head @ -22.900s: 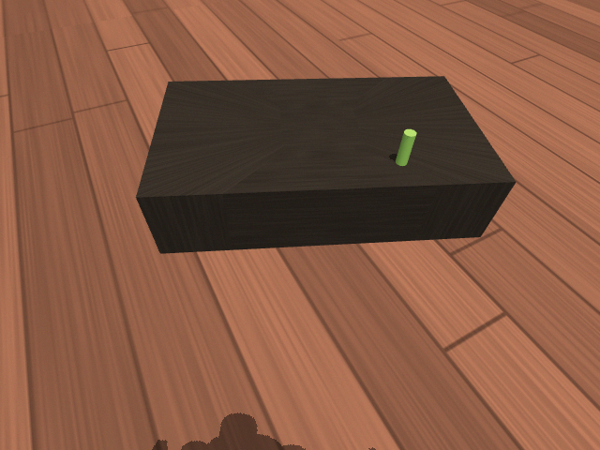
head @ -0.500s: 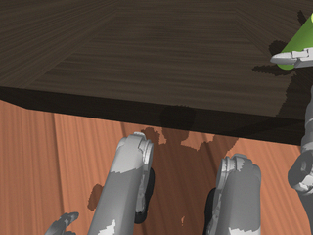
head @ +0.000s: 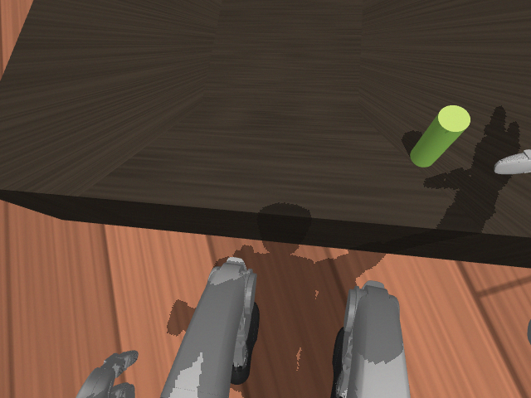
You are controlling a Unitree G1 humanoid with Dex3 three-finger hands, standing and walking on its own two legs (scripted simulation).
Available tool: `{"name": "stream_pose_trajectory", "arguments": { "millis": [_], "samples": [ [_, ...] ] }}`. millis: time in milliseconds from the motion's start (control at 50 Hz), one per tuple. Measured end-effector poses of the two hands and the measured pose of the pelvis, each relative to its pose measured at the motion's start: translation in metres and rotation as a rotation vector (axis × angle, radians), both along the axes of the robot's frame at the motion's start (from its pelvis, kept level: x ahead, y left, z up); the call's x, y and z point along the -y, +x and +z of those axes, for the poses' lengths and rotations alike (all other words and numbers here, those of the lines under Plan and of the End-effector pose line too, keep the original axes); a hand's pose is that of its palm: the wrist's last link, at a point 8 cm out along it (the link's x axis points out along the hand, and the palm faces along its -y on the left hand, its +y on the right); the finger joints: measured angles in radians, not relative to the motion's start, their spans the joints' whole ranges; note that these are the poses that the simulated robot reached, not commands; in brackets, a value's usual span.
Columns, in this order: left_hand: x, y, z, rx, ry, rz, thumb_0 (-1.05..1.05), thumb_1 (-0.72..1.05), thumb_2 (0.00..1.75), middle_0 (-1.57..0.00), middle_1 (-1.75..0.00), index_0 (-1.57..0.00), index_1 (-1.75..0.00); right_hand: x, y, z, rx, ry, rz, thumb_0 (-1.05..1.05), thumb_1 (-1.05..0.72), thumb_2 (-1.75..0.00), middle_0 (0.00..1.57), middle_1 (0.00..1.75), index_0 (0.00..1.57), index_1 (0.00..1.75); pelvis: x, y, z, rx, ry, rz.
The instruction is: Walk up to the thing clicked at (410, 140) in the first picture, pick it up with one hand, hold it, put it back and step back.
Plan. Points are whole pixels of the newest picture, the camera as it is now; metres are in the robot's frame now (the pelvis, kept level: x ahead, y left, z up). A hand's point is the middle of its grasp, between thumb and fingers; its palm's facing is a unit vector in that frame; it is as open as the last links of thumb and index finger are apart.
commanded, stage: home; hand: right
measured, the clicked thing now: (436, 139) +0.54 -0.21 -0.13
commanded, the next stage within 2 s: none
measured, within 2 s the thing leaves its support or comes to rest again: neither
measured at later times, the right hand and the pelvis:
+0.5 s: hand out of the picture +0.37 -0.26 +0.08, palm faces +0.23 +0.92 -0.31, open 17.3 cm; pelvis +0.05 -0.01 +0.17, yaw -2 degrees
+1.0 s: hand out of the picture +0.21 -0.18 +0.14, palm faces +0.22 +0.94 -0.26, open 17.5 cm; pelvis +0.07 +0.01 +0.21, yaw -5 degrees
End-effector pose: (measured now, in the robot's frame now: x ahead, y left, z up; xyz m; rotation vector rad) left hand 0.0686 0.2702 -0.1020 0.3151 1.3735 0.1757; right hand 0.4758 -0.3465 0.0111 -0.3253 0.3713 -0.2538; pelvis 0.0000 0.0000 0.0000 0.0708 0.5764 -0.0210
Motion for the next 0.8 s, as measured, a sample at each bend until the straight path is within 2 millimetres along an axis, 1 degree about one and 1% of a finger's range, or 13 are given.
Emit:
{"name": "stream_pose_trajectory", "arguments": {
  "millis": [100, 180, 240, 280, 380, 440, 520, 620, 800],
  "samples": [
    [0.004, 0.010, 0.040, 0.019, 0.007, -0.001, 0.00, 0.90, 0.90, -0.20, -0.30, -0.20, -0.30, 0.017, -0.012, 0.040, -0.032, -0.027, -0.103, -0.01, 0.47, -0.09, 0.06, 0.07, 0.07, 0.06, 0.001, 0.009, 0.040, 0.039, 0.004, -0.006],
    [0.005, 0.016, 0.072, 0.031, 0.015, 0.008, 0.00, 0.90, 0.90, -0.20, -0.30, -0.20, -0.30, 0.019, -0.025, 0.063, -0.080, -0.028, -0.135, -0.01, 0.47, -0.09, 0.06, 0.07, 0.07, 0.06, 0.003, 0.019, 0.071, 0.072, 0.007, -0.013],
    [0.007, 0.022, 0.095, 0.048, 0.018, 0.024, 0.00, 0.90, 0.90, -0.20, -0.30, -0.20, -0.29, 0.012, -0.041, 0.070, -0.132, -0.015, -0.134, -0.01, 0.48, -0.09, 0.06, 0.07, 0.07, 0.06, 0.005, 0.026, 0.093, 0.102, 0.006, -0.015],
    [0.008, 0.027, 0.111, 0.066, 0.020, 0.034, 0.00, 0.90, 0.90, -0.20, -0.30, -0.20, -0.29, 0.003, -0.053, 0.072, -0.165, 0.002, -0.122, -0.01, 0.49, -0.08, 0.06, 0.07, 0.06, 0.06, 0.006, 0.031, 0.108, 0.125, 0.005, -0.017],
    [0.014, 0.044, 0.147, 0.132, 0.027, 0.047, 0.01, 0.90, 0.90, -0.20, -0.30, -0.20, -0.29, -0.024, -0.092, 0.077, -0.235, 0.062, -0.112, -0.01, 0.51, -0.07, 0.06, 0.06, 0.06, 0.06, 0.009, 0.042, 0.141, 0.196, -0.001, -0.024],
    [0.019, 0.057, 0.166, 0.179, 0.033, 0.042, 0.01, 0.90, 0.90, -0.20, -0.30, -0.20, -0.29, -0.034, -0.115, 0.086, -0.249, 0.090, -0.126, -0.01, 0.51, -0.07, 0.06, 0.06, 0.07, 0.06, 0.009, 0.048, 0.159, 0.241, -0.006, -0.030],
    [0.025, 0.076, 0.185, 0.247, 0.030, 0.021, 0.01, 0.90, 0.90, -0.20, -0.30, -0.20, -0.29, -0.042, -0.144, 0.103, -0.262, 0.105, -0.149, -0.01, 0.52, -0.07, 0.06, 0.06, 0.07, 0.06, 0.010, 0.055, 0.177, 0.299, -0.015, -0.039],
    [0.035, 0.103, 0.200, 0.343, -0.002, -0.004, 0.01, 0.90, 0.90, -0.20, -0.30, -0.20, -0.29, -0.055, -0.179, 0.122, -0.286, 0.101, -0.144, -0.01, 0.52, -0.06, 0.06, 0.06, 0.06, 0.06, 0.010, 0.061, 0.192, 0.359, -0.029, -0.044],
    [0.051, 0.158, 0.223, 0.544, -0.073, -0.039, 0.01, 0.90, 0.90, -0.20, -0.30, -0.20, -0.29, -0.101, -0.247, 0.149, -0.315, 0.144, -0.105, -0.01, 0.52, -0.06, 0.06, 0.06, 0.06, 0.05, 0.003, 0.068, 0.206, 0.438, -0.050, -0.045]
  ]
}}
